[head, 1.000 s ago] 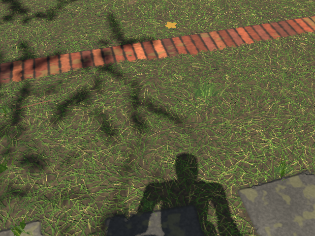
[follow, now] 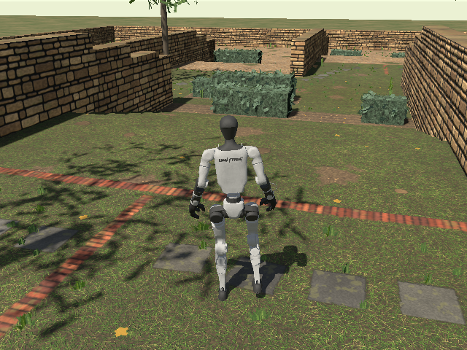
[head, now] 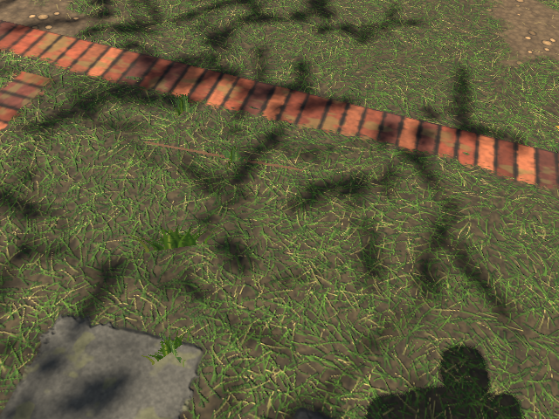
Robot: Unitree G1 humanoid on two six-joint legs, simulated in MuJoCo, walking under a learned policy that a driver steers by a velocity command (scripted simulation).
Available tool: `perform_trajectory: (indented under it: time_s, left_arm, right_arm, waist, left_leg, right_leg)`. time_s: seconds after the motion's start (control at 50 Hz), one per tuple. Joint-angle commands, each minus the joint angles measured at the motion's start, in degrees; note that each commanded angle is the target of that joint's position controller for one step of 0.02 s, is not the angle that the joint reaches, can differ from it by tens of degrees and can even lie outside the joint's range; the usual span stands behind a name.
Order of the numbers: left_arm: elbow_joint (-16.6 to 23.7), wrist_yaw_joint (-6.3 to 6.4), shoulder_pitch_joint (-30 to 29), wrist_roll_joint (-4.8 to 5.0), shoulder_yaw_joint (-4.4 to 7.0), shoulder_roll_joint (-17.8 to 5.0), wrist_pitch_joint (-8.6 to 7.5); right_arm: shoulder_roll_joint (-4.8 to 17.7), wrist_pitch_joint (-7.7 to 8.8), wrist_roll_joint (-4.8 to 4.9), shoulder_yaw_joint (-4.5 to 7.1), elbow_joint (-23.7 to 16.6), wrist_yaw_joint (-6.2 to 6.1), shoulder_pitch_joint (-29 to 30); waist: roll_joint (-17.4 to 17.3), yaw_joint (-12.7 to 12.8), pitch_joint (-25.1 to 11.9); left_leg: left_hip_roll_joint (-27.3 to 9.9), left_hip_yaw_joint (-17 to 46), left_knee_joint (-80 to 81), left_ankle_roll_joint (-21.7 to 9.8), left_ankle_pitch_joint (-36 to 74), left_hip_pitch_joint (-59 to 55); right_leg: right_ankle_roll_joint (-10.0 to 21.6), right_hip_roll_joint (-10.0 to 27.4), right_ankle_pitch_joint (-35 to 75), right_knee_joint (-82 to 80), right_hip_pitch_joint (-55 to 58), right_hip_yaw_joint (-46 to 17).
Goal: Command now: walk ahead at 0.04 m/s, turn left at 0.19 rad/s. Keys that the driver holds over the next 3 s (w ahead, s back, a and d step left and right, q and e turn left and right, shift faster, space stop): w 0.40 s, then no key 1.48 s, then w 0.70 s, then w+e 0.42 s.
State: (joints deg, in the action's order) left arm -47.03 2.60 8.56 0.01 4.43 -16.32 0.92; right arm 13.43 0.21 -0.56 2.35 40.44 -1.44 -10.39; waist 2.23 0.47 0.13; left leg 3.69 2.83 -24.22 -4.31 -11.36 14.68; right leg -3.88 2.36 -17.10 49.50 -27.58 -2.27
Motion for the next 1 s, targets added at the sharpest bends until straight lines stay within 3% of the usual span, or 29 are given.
perform_trajectory:
  time_s: [0.02, 0.06, 0.1, 0.16, 0.18, 0.2, 0.22, 0.24, 0.26, 0.3, 0.34, 0.42, 0.46, 0.52, 0.56, 0.58, 0.6, 0.62, 0.64, 0.66, 0.68, 0.72, 0.76, 0.8, 0.88, 0.92, 0.94, 0.96, 1.0]
  left_arm:
    - [3.72, -0.49, -2.23, 0.29, 0.44, -3.85, -0.98]
    - [3.87, -1.07, -3.2, 0.74, 0.34, -4.08, -1.71]
    - [3.96, -1.65, -3.22, 1.29, 0.29, -4.37, -3.0]
    - [1.02, -2.43, 2.61, 1.0, 0.03, -3.07, -5.32]
    - [-0.36, -2.34, 7.35, 0.73, 0.29, -4.04, -5.83]
    - [-1.82, -2.17, 12.01, 0.52, 1.32, -8.13, -6.12]
    - [-2.52, -2.47, 14.73, 0.56, 2.43, -11.5, -6.27]
    - [-2.04, -2.3, 14.79, 0.16, 2.08, -9.49, -6.61]
    - [-1.38, -2.08, 13.24, 0.09, 1.46, -7.59, -6.94]
    - [-0.58, -2.22, 11.47, 0.83, 0.95, -6.4, -7.01]
    - [-0.29, -2.34, 10.95, 0.59, 0.52, -5.57, -6.55]
    - [-0.21, -2.23, 11.45, 0.54, 0.66, -6.96, -5.7]
    - [-0.94, -2.13, 13.76, 0.65, 0.92, -8.39, -5.23]
    - [-0.92, -1.92, 12.31, 1.45, 1.19, -9.51, -4.83]
    - [-0.38, -1.7, 10.65, 1.53, 0.89, -8.48, -4.87]
    - [0.1, -1.64, 11.57, 0.52, 0.16, -6.38, -5.08]
    - [0.26, -1.93, 19.69, -1.09, -1.84, -0.62, -5.33]
    - [-2.05, -2.05, 23.63, 0.5, -1.58, -2.16, -5.34]
    - [-1.71, -2.07, 19.59, 1.91, -0.2, -7.08, -4.82]
    - [-0.47, -1.7, 14.37, 1.87, -0.3, -6.74, -4.16]
    - [-0.22, -1.08, 11.84, 0.97, -0.33, -5.81, -3.29]
    - [-0.7, -0.36, 13.27, 0.15, -0.35, -4.06, -1.53]
    - [-1.1, 0.11, 14.32, -0.11, -0.7, -2.34, -0.95]
    - [-0.41, 0.33, 11.66, -0.53, -1.16, -1.8, -0.66]
    - [-0.43, -0.13, 9.26, -0.59, -0.92, -2.92, -0.05]
    - [-0.44, -0.33, 8.86, -1.6, -0.96, -2.89, -0.15]
    - [0.33, -0.17, 8.29, -1.8, -0.86, -4.59, -0.36]
    - [0.16, 0.06, 6.0, -0.95, 0.12, -8.64, -0.49]
    - [-0.31, -0.41, 3.92, -1.25, -1.02, -3.24, -1.59]
  right_arm:
    - [8.89, 0.54, -0.07, 2.22, -2.11, 0.15, -0.76]
    - [9.74, 0.55, 0.48, 2.34, -0.87, 0.5, -2.2]
    - [10.93, 0.54, 0.91, 2.58, -0.26, 0.43, -2.79]
    - [9.41, 0.88, 1.57, 2.03, -0.22, 0.25, -1.07]
    - [7.18, 1.4, 1.26, 1.39, -0.88, 0.41, 0.95]
    - [3.76, 2.38, 0.94, 0.65, -2.69, 0.72, 3.82]
    - [4.62, 3.53, 1.28, 0.86, -4.55, 0.93, 5.74]
    - [8.62, 4.3, 1.91, 2.02, -5.02, 1.11, 7.98]
    - [8.91, 4.69, 2.51, 2.42, -4.2, 1.57, 6.33]
    - [7.74, 4.8, 2.05, 2.35, -3.39, 2.24, 5.31]
    - [6.16, 4.94, 1.41, 2.06, -3.43, 2.82, 6.52]
    - [2.71, 5.11, 1.36, 0.69, -4.41, 3.61, 10.4]
    - [3.37, 5.08, 1.27, 0.82, -5.11, 3.83, 11.71]
    - [6.5, 4.87, 1.38, 1.95, -4.98, 3.9, 8.6]
    - [9.43, 4.75, 0.48, 3.49, -1.64, 3.21, -1.01]
    - [12.33, 4.74, -0.04, 4.29, -0.51, 2.5, -6.81]
    - [16.98, 4.12, -1.77, 4.74, -0.34, 1.86, -11.31]
    - [14.66, 3.47, -0.71, 3.98, 0.29, 2.4, -12.13]
    - [12.4, 3.16, 0.23, 3.32, -0.16, 2.79, -7.73]
    - [9.92, 3.13, 0.65, 2.51, -0.38, 2.82, -3.13]
    - [7.47, 3.27, 0.48, 1.56, -0.46, 2.95, 0.75]
    - [6.6, 3.63, -0.86, 1.37, 0.2, 2.99, 4.99]
    - [6.18, 4.07, -1.43, 1.26, 1.19, 2.71, 6.38]
    - [6.55, 3.96, -1.08, 1.33, 2.25, 2.21, 6.4]
    - [7.21, 2.41, -0.14, 1.2, 3.74, 1.45, 6.76]
    - [4.7, 2.02, 0.13, 0.22, 5.26, 1.34, 5.15]
    - [4.01, 1.94, -0.14, -0.07, 5.94, 1.33, 3.67]
    - [4.56, 1.86, -0.04, 0.4, 6.28, 1.22, 0.34]
    - [5.36, 1.47, -0.25, 0.59, 6.78, 0.59, 2.31]
  waist:
    - [-9.69, -1.97, -3.62]
    - [-10.62, -3.3, -1.07]
    - [-10.36, -3.22, 0.86]
    - [-7.34, 0.33, -0.47]
    - [-5.87, 2.39, -2.45]
    - [2.51, 3.47, -2.95]
    - [11.57, 4.01, -0.53]
    - [9.74, 5.43, 3.44]
    - [6.48, 3.87, 4.19]
    - [4.55, 2.81, 4.57]
    - [3.74, 2.75, 4.25]
    - [4.38, 3.87, 4.73]
    - [4.89, 4.35, 4.49]
    - [6.42, 1.18, 2.04]
    - [4.41, -4.02, -3.48]
    - [0.66, -6.13, -8.33]
    - [-15.38, -3.85, -18.77]
    - [-19.02, -3.75, -26.86]
    - [-12.84, -3.62, -19.11]
    - [-9.1, -2.6, -12.14]
    - [-5.73, -1.25, -7.96]
    - [-8.19, 1.95, -5.87]
    - [-9.27, 3.07, -5.69]
    - [-9.45, 2.21, -5.99]
    - [-8.26, 1.99, -3.89]
    - [-6.12, 2.44, -1.14]
    - [-3.51, 1.47, 0.64]
    - [3.83, -2.49, 2.4]
    - [6.07, -1.76, 2.92]
  left_leg:
    - [-14.64, 12.97, 7.48, -9.4, 4.63, -4.2]
    - [-14.74, 16.72, 10.6, -9.82, -12.91, -2.92]
    - [-15.63, 20.5, 11.59, -10.01, -19.83, -3.55]
    - [-12.84, 18.89, 8.02, -7.52, -18.8, 0.62]
    - [-10.6, 15.94, 3.03, -5.54, -16.04, 6.34]
    - [-3.48, 5.82, -8.23, -1.84, -14.38, 16.02]
    - [0.44, -1.87, -18.13, 0.52, -16.08, 25.31]
    - [-2.42, -0.23, -27.23, 1.52, -21.09, 32.76]
    - [-4.56, 1.5, -32.45, 1.48, -18.56, 35.54]
    - [-7.22, 1.03, -34.3, 1.75, -10.7, 38.82]
    - [-7.9, -1.26, -31.03, 2.89, -4.37, 34.7]
    - [-6.11, -5.29, -16.85, 4.35, 5.97, 21.82]
    - [-4.28, -6.31, -12.18, 4.35, 8.08, 16.49]
    - [-3.8, -4.41, -8.07, 2.2, 10.0, 9.75]
    - [-1.9, -5.5, -3.83, -0.29, 15.37, -3.72]
    - [-7.21, -1.31, -5.29, -2.21, 30.2, -15.15]
    - [-24.6, 18.11, -7.25, -11.72, 45.52, -34.06]
    - [-29.05, 30.51, -0.19, -16.61, 40.64, -32.37]
    - [-25.8, 23.98, 2.15, -14.26, 30.51, -24.37]
    - [-22.69, 18.26, 3.28, -11.73, 24.59, -17.62]
    - [-19.9, 13.56, 5.14, -10.01, 22.89, -10.07]
    - [-16.16, 7.58, 8.51, -8.23, 20.11, 1.5]
    - [-14.88, 4.26, 9.67, -8.96, 20.28, 5.45]
    - [-15.16, 4.23, 10.04, -9.6, 15.2, 5.37]
    - [-14.7, 6.17, 11.59, -7.52, -9.77, 8.68]
    - [-11.9, 5.4, 10.4, -3.26, -18.93, 11.42]
    - [-9.69, 4.27, 7.6, -0.57, -19.92, 11.58]
    - [-5.42, -0.11, 5.68, 1.53, -16.4, 8.96]
    - [-4.64, -2.04, 1.06, 2.36, -7.7, -0.77]
  right_leg:
    - [0.07, 0.59, -2.31, -7.43, 3.12, 0.29]
    - [1.09, -0.79, -4.2, -11.31, 4.11, 2.36]
    - [3.06, -1.58, -5.58, -15.42, 4.48, 3.11]
    - [7.19, -1.71, 2.05, -27.28, 17.28, 3.14]
    - [9.02, 2.04, 2.65, -27.48, 25.66, -0.66]
    - [12.57, 8.52, -2.91, -29.49, 31.92, -9.83]
    - [18.38, 17.13, -8.78, -36.19, 33.82, -24.55]
    - [21.18, 21.03, -9.02, -38.77, 34.21, -29.87]
    - [20.22, 19.58, -9.33, -38.64, 34.78, -27.5]
    - [17.64, 16.5, -5.66, -40.04, 35.94, -21.5]
    - [15.93, 13.01, 3.97, -41.61, 32.12, -14.13]
    - [13.94, 7.9, 16.45, -41.46, 22.68, -3.33]
    - [13.35, 8.17, 23.91, -39.13, 21.36, -2.13]
    - [11.24, 10.18, 31.21, -33.99, 23.03, -2.79]
    - [8.48, 6.96, 39.8, -22.79, 21.89, -0.5]
    - [5.79, 3.68, 30.89, -12.27, 15.72, 1.66]
    - [1.74, -2.82, -4.73, 10.11, 0.16, 2.91]
    - [0.89, -5.15, -21.9, 21.51, -1.13, -4.28]
    - [1.15, -2.17, -19.8, 25.35, -4.25, -4.37]
    - [1.66, 0.11, -16.82, 23.96, -6.56, -2.04]
    - [1.58, 2.02, -13.43, 20.17, -5.04, -1.62]
    - [1.58, 3.36, -7.76, 13.09, 4.64, -0.95]
    - [1.34, 2.76, -6.77, 5.39, 9.46, 0.08]
    - [1.39, 2.82, -5.1, -2.5, 11.33, 0.06]
    - [2.8, 1.19, 3.73, -13.93, 17.53, 1.95]
    - [4.53, 1.5, 6.66, -21.0, 21.05, 1.35]
    - [5.98, 4.84, 7.53, -25.03, 20.21, -2.55]
    - [7.68, 5.67, -1.12, -25.65, 13.65, -3.69]
    - [6.31, 3.84, -11.35, -29.75, 4.77, -3.29]
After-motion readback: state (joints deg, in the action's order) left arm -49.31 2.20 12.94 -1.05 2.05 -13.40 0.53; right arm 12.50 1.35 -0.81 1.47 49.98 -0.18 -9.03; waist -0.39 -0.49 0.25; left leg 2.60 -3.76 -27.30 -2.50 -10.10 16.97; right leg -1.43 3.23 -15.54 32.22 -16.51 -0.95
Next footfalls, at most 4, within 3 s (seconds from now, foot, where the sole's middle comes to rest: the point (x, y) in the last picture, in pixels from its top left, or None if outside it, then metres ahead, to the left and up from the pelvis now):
0.18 right None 0.03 -0.14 -0.78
0.58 left None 0.32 0.13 -0.78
0.94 right None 0.29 -0.10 -0.78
2.20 right None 0.34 -0.11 -0.78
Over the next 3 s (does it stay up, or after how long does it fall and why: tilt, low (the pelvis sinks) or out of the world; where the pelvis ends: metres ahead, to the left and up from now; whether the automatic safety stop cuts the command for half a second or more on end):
stays up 0.72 0.02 0.00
